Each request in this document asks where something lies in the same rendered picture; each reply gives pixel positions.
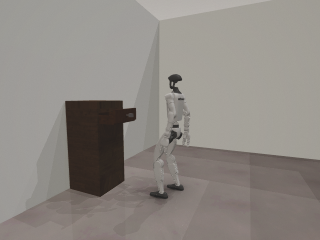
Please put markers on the cabinet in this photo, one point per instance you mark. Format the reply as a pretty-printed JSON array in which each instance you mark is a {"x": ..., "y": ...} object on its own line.
[{"x": 95, "y": 151}]

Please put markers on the robot left upper arm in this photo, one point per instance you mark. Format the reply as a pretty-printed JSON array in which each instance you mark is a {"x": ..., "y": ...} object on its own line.
[{"x": 170, "y": 102}]

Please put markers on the robot right forearm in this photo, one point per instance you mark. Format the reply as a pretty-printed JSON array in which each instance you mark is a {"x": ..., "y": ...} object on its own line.
[{"x": 186, "y": 123}]

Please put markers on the left robot hand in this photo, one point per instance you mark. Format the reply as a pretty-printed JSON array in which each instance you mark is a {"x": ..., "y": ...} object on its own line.
[{"x": 164, "y": 142}]

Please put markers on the handle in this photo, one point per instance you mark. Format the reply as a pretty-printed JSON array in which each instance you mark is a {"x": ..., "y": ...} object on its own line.
[{"x": 130, "y": 115}]

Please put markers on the right robot foot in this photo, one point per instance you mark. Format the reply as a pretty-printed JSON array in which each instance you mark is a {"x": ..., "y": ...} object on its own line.
[{"x": 173, "y": 186}]

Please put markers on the robot right upper arm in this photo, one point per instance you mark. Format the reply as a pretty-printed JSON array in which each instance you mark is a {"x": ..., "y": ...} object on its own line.
[{"x": 186, "y": 111}]

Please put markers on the robot left forearm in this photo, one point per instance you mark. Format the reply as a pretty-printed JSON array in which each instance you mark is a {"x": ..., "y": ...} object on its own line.
[{"x": 170, "y": 123}]

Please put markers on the right robot hand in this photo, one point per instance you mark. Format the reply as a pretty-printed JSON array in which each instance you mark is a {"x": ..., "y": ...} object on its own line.
[{"x": 185, "y": 136}]

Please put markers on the right robot shin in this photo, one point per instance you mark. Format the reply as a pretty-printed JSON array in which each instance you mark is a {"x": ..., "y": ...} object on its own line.
[{"x": 173, "y": 169}]

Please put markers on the drawer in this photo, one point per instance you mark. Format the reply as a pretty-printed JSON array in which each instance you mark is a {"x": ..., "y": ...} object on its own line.
[{"x": 118, "y": 116}]

